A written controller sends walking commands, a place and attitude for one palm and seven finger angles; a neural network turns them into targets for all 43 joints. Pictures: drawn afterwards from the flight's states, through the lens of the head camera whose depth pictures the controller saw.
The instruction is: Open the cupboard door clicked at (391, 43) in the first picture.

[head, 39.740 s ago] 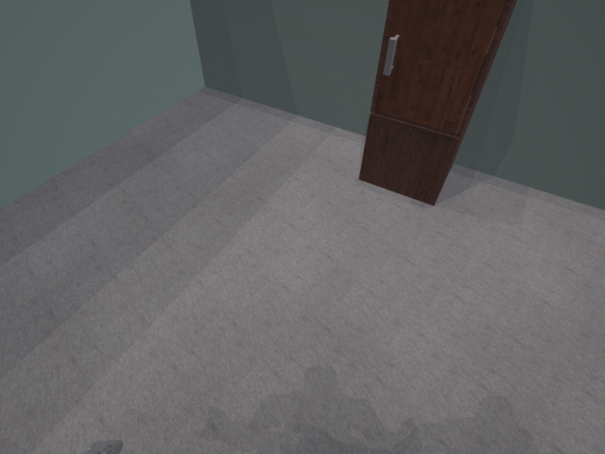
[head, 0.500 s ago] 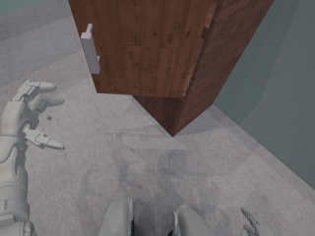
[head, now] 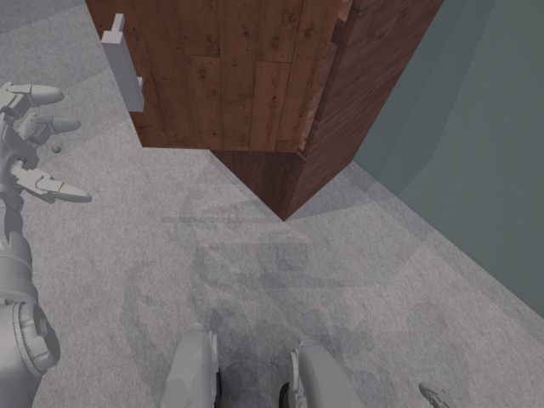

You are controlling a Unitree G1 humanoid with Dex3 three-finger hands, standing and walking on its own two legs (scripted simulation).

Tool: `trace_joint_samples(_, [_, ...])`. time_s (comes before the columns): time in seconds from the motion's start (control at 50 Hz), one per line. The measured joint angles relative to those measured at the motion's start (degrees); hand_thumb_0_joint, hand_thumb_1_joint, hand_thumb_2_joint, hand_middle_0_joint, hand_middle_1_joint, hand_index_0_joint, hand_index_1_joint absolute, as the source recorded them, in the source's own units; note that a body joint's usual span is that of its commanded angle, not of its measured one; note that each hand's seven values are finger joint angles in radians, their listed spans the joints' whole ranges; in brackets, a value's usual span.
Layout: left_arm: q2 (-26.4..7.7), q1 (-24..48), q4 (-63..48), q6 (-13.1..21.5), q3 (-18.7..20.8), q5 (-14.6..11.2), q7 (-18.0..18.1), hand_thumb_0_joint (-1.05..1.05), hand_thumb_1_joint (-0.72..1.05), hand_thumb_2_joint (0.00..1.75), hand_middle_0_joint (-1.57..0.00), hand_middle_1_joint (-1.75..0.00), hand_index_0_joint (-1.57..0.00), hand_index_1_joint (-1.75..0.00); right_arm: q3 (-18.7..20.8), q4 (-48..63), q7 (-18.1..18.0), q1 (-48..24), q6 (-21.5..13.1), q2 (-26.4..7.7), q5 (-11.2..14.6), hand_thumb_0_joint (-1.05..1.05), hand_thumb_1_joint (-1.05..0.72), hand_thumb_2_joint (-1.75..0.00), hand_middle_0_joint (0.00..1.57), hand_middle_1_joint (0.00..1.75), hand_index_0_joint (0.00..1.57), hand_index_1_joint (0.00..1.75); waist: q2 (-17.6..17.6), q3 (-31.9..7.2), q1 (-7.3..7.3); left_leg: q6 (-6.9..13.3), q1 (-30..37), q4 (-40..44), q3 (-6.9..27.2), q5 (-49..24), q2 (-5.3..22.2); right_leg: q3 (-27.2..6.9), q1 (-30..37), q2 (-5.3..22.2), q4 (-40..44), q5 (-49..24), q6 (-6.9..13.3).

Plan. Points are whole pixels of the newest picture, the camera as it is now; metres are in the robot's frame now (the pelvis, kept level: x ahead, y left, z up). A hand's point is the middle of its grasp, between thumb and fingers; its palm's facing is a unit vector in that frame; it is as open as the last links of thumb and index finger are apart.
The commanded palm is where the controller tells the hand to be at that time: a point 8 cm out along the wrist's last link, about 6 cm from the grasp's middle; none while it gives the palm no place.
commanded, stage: move the hooked fingers beside the handle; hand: left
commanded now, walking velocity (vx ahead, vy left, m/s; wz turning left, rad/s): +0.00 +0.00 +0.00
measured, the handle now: (128, 65) +0.62 +0.24 +0.05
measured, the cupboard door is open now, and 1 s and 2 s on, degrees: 47 47 47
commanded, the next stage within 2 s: slide the fingers in behind the handle in 1.84 s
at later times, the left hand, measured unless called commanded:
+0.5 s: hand (72, 100) +0.52 +0.29 +0.07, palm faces +0.05 -1.00 -0.03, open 14.0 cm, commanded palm +0.53 +0.31 +0.05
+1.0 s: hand (71, 86) +0.55 +0.30 +0.06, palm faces +0.08 -1.00 -0.02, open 14.0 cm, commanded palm +0.56 +0.31 +0.05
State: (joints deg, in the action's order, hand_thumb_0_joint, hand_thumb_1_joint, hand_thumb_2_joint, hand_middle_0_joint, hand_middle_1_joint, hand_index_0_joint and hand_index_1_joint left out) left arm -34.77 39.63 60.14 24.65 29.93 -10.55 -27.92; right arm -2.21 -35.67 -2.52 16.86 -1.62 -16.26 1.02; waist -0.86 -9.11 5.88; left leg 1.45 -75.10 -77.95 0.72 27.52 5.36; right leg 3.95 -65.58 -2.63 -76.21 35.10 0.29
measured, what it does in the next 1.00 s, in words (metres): stands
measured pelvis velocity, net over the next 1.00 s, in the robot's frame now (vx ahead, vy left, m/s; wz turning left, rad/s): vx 0.00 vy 0.01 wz -0.05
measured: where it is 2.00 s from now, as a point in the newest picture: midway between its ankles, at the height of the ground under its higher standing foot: outside the picture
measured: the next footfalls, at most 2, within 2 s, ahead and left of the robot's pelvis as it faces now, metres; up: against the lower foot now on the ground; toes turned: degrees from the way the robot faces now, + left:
none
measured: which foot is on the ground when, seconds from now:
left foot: down 0.00-1.00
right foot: down 0.00-1.00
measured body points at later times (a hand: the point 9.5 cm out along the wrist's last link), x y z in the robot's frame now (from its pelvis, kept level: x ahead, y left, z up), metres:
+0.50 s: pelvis -0.01 +0.00 -0.02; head +0.17 +0.05 +0.39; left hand +0.52 +0.35 +0.07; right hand +0.01 -0.27 -0.12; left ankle +0.08 +0.11 -0.60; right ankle +0.01 -0.13 -0.60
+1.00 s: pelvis +0.00 +0.01 -0.02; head +0.20 +0.06 +0.38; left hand +0.54 +0.36 +0.07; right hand +0.00 -0.25 -0.11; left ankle +0.07 +0.11 -0.60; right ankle +0.01 -0.13 -0.60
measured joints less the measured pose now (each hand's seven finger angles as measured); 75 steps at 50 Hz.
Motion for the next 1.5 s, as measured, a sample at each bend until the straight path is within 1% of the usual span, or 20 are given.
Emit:
trace_joint_samples(0.14, [-3.6, 6.1, 4.7, -0.5, -0.4, 1.2, -1.0, -0.01, -0.50, 0.30, -0.30, -1.20, -0.30, -1.20, -0.7, -0.8, -0.2, 0.1, 1.1, -0.4, 0.1, 0.00, -0.90, -0.90, 0.20, 0.30, 0.20, 0.30, -0.2, 0.4, 0.92, -0.2, -3.0, -1.8, 0.9, 0.1, 0.2, 0.8, -2.7, -0.3, -1.5, 0.2, 0.2])
trace_joint_samples(0.2, [-5.3, 8.8, 6.5, -1.4, 0.0, 2.0, -0.9, -0.01, -0.50, 0.30, -0.30, -1.20, -0.30, -1.20, -1.0, -0.7, -0.3, 0.1, 1.4, -0.5, 0.1, 0.00, -0.90, -0.90, 0.20, 0.30, 0.20, 0.30, -0.3, 0.6, 1.77, -0.2, -4.6, -2.5, 1.2, 0.1, 0.4, 1.0, -4.1, -0.5, -2.2, 0.1, 0.3])
trace_joint_samples(0.36, [-9.9, 15.2, 8.8, -3.2, 1.6, 4.8, 0.7, -0.01, -0.50, 0.30, -0.31, -1.20, -0.30, -1.20, -2.0, -0.1, -0.3, 0.5, 2.2, -0.7, -0.4, 0.00, -0.90, -0.90, 0.20, 0.30, 0.20, 0.30, -0.5, 1.2, 4.26, 0.0, -8.5, -4.4, 1.7, 0.1, 0.8, 1.3, -7.8, -1.0, -3.7, 0.0, 0.2])
trace_joint_samples(0.5, [-12.7, 19.9, 10.3, -5.4, 0.5, 6.7, 1.5, -0.01, -0.50, 0.30, -0.30, -1.20, -0.30, -1.20, -2.9, 0.0, -0.1, 1.7, 3.2, -0.4, -0.8, 0.00, -0.90, -0.90, 0.20, 0.30, 0.20, 0.30, -1.1, 1.7, 5.41, 0.2, -10.4, -4.9, 1.8, 0.1, 0.8, 1.4, -9.4, -1.0, -3.7, -0.2, -0.1])
trace_joint_samples(0.58, [-14.8, 23.6, 12.7, -7.0, 0.0, 8.0, 2.1, -0.01, -0.50, 0.30, -0.31, -1.20, -0.30, -1.20, -4.0, 0.4, -0.3, 2.1, 3.4, -0.4, -1.0, 0.00, -0.90, -0.90, 0.20, 0.30, 0.20, 0.30, -1.3, 2.0, 6.55, 0.5, -11.7, -5.3, 1.9, 0.1, 0.8, 1.5, -10.6, -1.0, -3.9, -0.3, -0.3])
trace_joint_samples(0.66, [-17.0, 26.5, 13.5, -7.2, 0.2, 9.3, 2.8, -0.01, -0.50, 0.30, -0.31, -1.20, -0.30, -1.20, -4.6, 1.1, -0.4, 2.5, 3.5, -0.3, -1.4, 0.00, -0.90, -0.90, 0.20, 0.30, 0.20, 0.30, -1.5, 2.3, 7.87, 0.6, -13.5, -6.3, 2.2, 0.4, 0.9, 1.7, -12.2, -1.2, -4.6, -0.2, -0.4])
trace_joint_samples(0.72, [-17.9, 27.0, 12.7, -7.5, 0.8, 9.8, 2.7, -0.01, -0.50, 0.30, -0.31, -1.20, -0.30, -1.20, -4.6, 1.6, -0.2, 2.9, 4.0, -0.2, -1.6, 0.00, -0.90, -0.90, 0.20, 0.30, 0.20, 0.30, -1.7, 2.6, 8.40, 0.7, -14.5, -6.8, 2.2, 0.6, 1.0, 1.6, -13.1, -1.3, -4.9, 0.0, -0.6])
trace_joint_samples(0.78, [-17.9, 25.6, 11.3, -8.4, 1.7, 9.8, 2.2, -0.01, -0.50, 0.30, -0.30, -1.20, -0.30, -1.20, -4.5, 2.1, 0.0, 3.4, 4.8, 0.0, -1.7, 0.00, -0.90, -0.90, 0.20, 0.30, 0.20, 0.30, -1.9, 2.8, 8.24, 0.9, -14.8, -6.9, 1.9, 0.9, 1.2, 1.3, -13.4, -1.4, -4.9, 0.0, -0.8])
trace_joint_samples(0.86, [-16.5, 23.1, 9.1, -9.6, 2.6, 9.7, 2.1, -0.01, -0.50, 0.30, -0.30, -1.20, -0.30, -1.20, -4.3, 1.8, 0.5, 3.9, 5.4, 0.5, -1.8, 0.00, -0.90, -0.90, 0.20, 0.30, 0.20, 0.30, -1.7, 3.0, 7.42, 1.0, -14.2, -6.3, 1.6, 1.0, 1.2, 1.0, -13.0, -1.4, -4.2, -0.1, -0.9])
trace_joint_samples(0.94, [-15.0, 21.7, 6.6, -9.0, 4.0, 9.1, 2.4, -0.01, -0.50, 0.30, -0.31, -1.20, -0.30, -1.20, -4.0, 0.8, 1.0, 3.7, 5.4, 1.1, -1.9, 0.00, -0.90, -0.90, 0.20, 0.30, 0.20, 0.30, -1.3, 2.7, 6.87, 0.9, -13.1, -5.3, 1.6, 0.9, 1.2, 1.0, -11.8, -1.4, -3.0, -0.3, -0.8])
trace_joint_samples(0.98, [-14.6, 21.8, 6.0, -8.8, 3.7, 8.8, 2.7, -0.01, -0.50, 0.30, -0.31, -1.20, -0.30, -1.20, -3.8, 0.4, 1.2, 3.5, 5.3, 1.3, -1.8, 0.00, -0.90, -0.90, 0.20, 0.30, 0.20, 0.30, -1.1, 2.5, 6.72, 0.7, -12.3, -4.8, 1.8, 0.9, 1.1, 1.3, -10.9, -1.4, -2.4, -0.3, -0.7])
trace_joint_samples(1.02, [-14.5, 22.2, 6.4, -8.8, 2.5, 8.6, 2.8, -0.01, -0.50, 0.30, -0.30, -1.20, -0.30, -1.20, -3.6, 0.3, 1.3, 3.4, 5.3, 1.3, -1.7, 0.00, -0.90, -0.90, 0.20, 0.30, 0.20, 0.30, -1.0, 2.3, 6.59, 0.6, -11.5, -4.2, 2.1, 0.8, 1.0, 1.5, -9.9, -1.4, -1.6, -0.4, -0.6])
trace_joint_samples(1.1, [-15.0, 23.5, 9.7, -10.0, -0.6, 8.6, 2.6, -0.01, -0.50, 0.30, -0.30, -1.20, -0.30, -1.20, -3.8, 1.0, 1.0, 3.1, 5.2, 0.8, -1.5, 0.00, -0.90, -0.90, 0.20, 0.30, 0.20, 0.30, -1.1, 1.9, 6.69, 0.5, -10.2, -3.4, 2.5, 0.7, 0.7, 1.9, -8.4, -1.3, -0.6, -0.5, -0.5])
trace_joint_samples(1.16, [-14.9, 23.1, 11.2, -10.1, -1.7, 8.6, 2.6, -0.01, -0.50, 0.30, -0.30, -1.20, -0.30, -1.20, -3.8, 1.9, 0.6, 2.9, 5.0, 0.1, -1.5, 0.00, -0.90, -0.90, 0.20, 0.30, 0.20, 0.30, -1.2, 1.6, 6.90, 0.5, -10.0, -3.3, 2.5, 0.7, 0.7, 1.9, -8.2, -1.3, -0.5, -0.4, -0.5])
trace_joint_samples(1.22, [-14.7, 22.4, 11.4, -8.8, -0.8, 8.3, 2.7, -0.01, -0.50, 0.30, -0.30, -1.20, -0.30, -1.20, -3.7, 2.3, 0.4, 2.3, 4.7, -0.4, -1.7, 0.00, -0.90, -0.90, 0.20, 0.30, 0.20, 0.30, -1.1, 1.6, 7.17, 0.5, -10.3, -3.9, 2.4, 0.9, 0.9, 1.8, -8.6, -1.4, -1.1, -0.2, -0.5])
trace_joint_samples(1.32, [-15.0, 21.7, 10.0, -6.1, 2.5, 8.3, 2.7, -0.01, -0.50, 0.30, -0.31, -1.20, -0.30, -1.20, -3.6, 2.2, 0.6, 1.3, 4.7, -0.5, -1.7, 0.00, -0.90, -0.90, 0.20, 0.30, 0.20, 0.30, -0.9, 2.1, 7.55, 0.4, -11.4, -5.2, 2.4, 1.3, 1.2, 1.7, -9.9, -1.7, -2.6, 0.1, -0.4])
trace_joint_samples(1.36, [-15.8, 21.9, 10.2, -6.2, 3.0, 8.4, 2.5, -0.01, -0.50, 0.30, -0.31, -1.20, -0.30, -1.20, -3.7, 2.2, 0.6, 1.1, 5.0, -0.4, -1.5, 0.00, -0.90, -0.90, 0.20, 0.30, 0.20, 0.30, -0.8, 2.5, 7.52, 0.4, -11.7, -5.6, 2.4, 1.4, 1.3, 1.7, -10.2, -1.8, -3.0, 0.2, -0.4])
trace_joint_samples(1.42, [-16.9, 22.2, 10.5, -7.1, 2.7, 8.8, 2.1, -0.01, -0.50, 0.30, -0.31, -1.20, -0.30, -1.20, -4.0, 2.2, 0.6, 1.3, 5.3, -0.2, -1.4, 0.00, -0.90, -0.90, 0.20, 0.30, 0.20, 0.30, -0.9, 2.9, 7.23, 0.4, -12.3, -6.0, 2.5, 1.3, 1.3, 1.8, -10.7, -1.7, -3.4, 0.2, -0.4])
trace_joint_samples(1.5, [-17.0, 22.5, 9.8, -7.9, 1.9, 8.5, 1.3, -0.01, -0.50, 0.30, -0.30, -1.20, -0.30, -1.20, -4.2, 1.4, 0.6, 1.7, 5.5, 0.3, -1.3, 0.00, -0.90, -0.90, 0.20, 0.30, 0.20, 0.30, -1.0, 2.9, 6.52, 0.5, -12.9, -6.1, 2.7, 1.1, 1.1, 2.0, -11.2, -1.6, -3.6, 0.1, -0.4])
